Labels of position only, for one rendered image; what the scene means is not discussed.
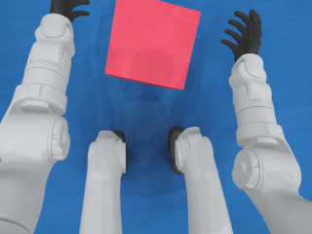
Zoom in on left robot forearm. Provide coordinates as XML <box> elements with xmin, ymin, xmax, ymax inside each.
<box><xmin>0</xmin><ymin>13</ymin><xmax>75</xmax><ymax>159</ymax></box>

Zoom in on left robot upper arm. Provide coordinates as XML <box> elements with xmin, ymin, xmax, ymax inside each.
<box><xmin>0</xmin><ymin>111</ymin><xmax>70</xmax><ymax>234</ymax></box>

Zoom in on robot foot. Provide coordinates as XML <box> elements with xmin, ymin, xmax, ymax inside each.
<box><xmin>112</xmin><ymin>130</ymin><xmax>127</xmax><ymax>179</ymax></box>
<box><xmin>168</xmin><ymin>126</ymin><xmax>183</xmax><ymax>176</ymax></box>

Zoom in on carton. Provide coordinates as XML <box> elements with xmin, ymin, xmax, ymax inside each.
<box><xmin>104</xmin><ymin>0</ymin><xmax>201</xmax><ymax>90</ymax></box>

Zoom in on right robot forearm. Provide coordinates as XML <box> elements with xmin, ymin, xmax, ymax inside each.
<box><xmin>228</xmin><ymin>54</ymin><xmax>301</xmax><ymax>183</ymax></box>

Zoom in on right robot foot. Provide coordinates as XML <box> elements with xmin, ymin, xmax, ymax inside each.
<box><xmin>168</xmin><ymin>126</ymin><xmax>183</xmax><ymax>176</ymax></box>

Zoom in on left robot foot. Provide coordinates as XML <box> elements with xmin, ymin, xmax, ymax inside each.
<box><xmin>112</xmin><ymin>130</ymin><xmax>127</xmax><ymax>179</ymax></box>

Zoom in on robot right hand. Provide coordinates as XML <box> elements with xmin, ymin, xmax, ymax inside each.
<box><xmin>220</xmin><ymin>9</ymin><xmax>262</xmax><ymax>62</ymax></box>

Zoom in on right robot upper arm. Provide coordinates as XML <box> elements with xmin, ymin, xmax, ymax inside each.
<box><xmin>231</xmin><ymin>147</ymin><xmax>312</xmax><ymax>234</ymax></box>

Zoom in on robot left hand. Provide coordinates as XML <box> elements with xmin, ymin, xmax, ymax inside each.
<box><xmin>49</xmin><ymin>0</ymin><xmax>90</xmax><ymax>22</ymax></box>

